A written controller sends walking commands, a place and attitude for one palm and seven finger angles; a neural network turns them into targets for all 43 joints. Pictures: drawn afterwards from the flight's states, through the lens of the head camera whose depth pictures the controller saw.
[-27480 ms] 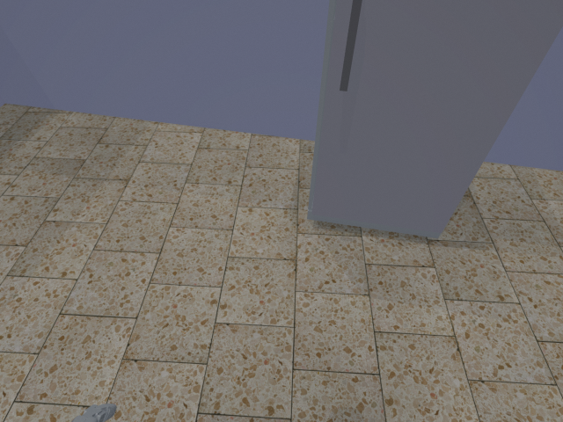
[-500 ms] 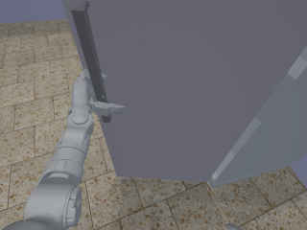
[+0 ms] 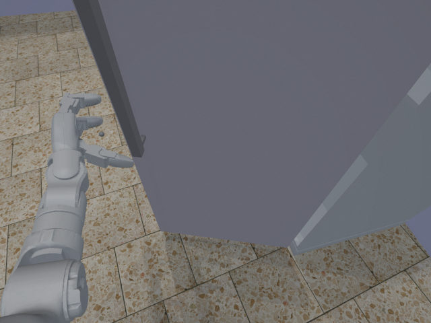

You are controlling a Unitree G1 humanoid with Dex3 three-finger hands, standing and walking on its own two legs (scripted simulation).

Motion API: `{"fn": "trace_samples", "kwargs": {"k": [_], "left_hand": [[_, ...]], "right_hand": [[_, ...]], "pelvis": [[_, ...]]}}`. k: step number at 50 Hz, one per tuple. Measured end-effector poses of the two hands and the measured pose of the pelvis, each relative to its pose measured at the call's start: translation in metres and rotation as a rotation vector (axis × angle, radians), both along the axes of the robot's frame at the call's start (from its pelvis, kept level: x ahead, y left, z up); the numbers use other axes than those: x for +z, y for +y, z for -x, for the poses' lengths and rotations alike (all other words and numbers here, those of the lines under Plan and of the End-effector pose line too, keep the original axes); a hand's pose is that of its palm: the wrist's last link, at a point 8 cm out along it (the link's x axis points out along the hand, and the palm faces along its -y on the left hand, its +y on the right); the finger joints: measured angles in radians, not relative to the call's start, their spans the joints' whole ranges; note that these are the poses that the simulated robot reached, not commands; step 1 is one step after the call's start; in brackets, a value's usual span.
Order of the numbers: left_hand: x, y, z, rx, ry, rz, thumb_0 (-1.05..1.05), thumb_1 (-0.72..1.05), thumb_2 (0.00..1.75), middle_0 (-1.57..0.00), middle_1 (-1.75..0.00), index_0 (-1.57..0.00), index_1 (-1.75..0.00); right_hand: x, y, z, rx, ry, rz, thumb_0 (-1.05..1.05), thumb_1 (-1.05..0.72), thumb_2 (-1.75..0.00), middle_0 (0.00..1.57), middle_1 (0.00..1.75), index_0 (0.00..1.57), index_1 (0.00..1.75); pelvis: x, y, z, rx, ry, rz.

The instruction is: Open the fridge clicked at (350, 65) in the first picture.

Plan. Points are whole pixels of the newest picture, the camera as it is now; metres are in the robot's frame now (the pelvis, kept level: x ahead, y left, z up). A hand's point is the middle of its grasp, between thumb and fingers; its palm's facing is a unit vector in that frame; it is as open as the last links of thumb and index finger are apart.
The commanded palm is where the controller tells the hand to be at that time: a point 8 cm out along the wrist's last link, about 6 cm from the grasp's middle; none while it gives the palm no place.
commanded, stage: slip the hand off the handle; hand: left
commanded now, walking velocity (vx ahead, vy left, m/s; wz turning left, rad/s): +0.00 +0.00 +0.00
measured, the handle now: (121, 87) +0.51 +0.18 +0.15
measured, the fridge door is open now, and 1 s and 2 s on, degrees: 68 68 68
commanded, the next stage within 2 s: draw the hand back to the body in 1.64 s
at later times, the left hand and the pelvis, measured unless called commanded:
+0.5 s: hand (66, 141) +0.42 +0.28 +0.09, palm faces +0.26 -0.94 -0.23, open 14.7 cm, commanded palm +0.37 +0.31 +0.10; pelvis +0.00 -0.01 +0.00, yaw +0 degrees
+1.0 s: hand (55, 186) +0.33 +0.27 +0.09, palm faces +0.26 -0.94 -0.21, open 14.7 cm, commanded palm +0.29 +0.30 +0.10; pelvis +0.00 +0.02 +0.00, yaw +2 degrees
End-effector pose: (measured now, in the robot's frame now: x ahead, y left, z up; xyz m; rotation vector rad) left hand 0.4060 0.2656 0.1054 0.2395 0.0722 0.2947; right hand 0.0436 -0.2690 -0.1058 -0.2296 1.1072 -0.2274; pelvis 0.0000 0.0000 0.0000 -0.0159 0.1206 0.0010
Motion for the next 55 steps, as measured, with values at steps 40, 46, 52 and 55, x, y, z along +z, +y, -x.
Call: {"fn": "trace_samples", "kwargs": {"k": [40, 46, 52, 55], "left_hand": [[-0.016, 0.056, 0.078, -0.031, -0.004, 0.028, -0.01, -0.55, 0.2, -0.26, -1.15, -0.25, -1.15], [-0.005, 0.054, 0.103, -0.023, -0.041, 0.028, -0.01, -0.55, 0.2, -0.26, -1.15, -0.25, -1.15], [-0.005, 0.046, 0.119, -0.024, 0.002, 0.032, -0.01, -0.55, 0.2, -0.25, -1.15, -0.25, -1.15], [-0.007, 0.039, 0.126, -0.021, 0.017, 0.037, -0.01, -0.55, 0.2, -0.25, -1.15, -0.25, -1.15]], "right_hand": [[0.01, 0.031, -0.06, 0.049, -0.186, -0.007, 0.01, -0.91, -0.9, 0.2, 0.29, 0.2, 0.3], [0.016, 0.048, -0.09, 0.118, -0.273, -0.025, 0.01, -0.91, -0.9, 0.2, 0.29, 0.2, 0.3], [0.022, 0.056, -0.108, 0.164, -0.342, -0.043, 0.01, -0.91, -0.9, 0.2, 0.3, 0.2, 0.3], [0.024, 0.055, -0.112, 0.174, -0.362, -0.047, 0.01, -0.91, -0.9, 0.2, 0.3, 0.2, 0.3]], "pelvis": [[-0.003, 0.016, -0.007, 0.004, -0.026, 0.015], [-0.001, 0.017, -0.001, 0.02, -0.052, 0.017], [0.0, 0.014, 0.006, 0.035, -0.076, 0.013], [0.001, 0.011, 0.009, 0.035, -0.084, 0.008]]}}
